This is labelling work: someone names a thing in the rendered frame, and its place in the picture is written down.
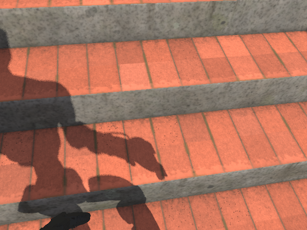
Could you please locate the left robot hand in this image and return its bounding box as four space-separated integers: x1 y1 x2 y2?
39 212 91 230

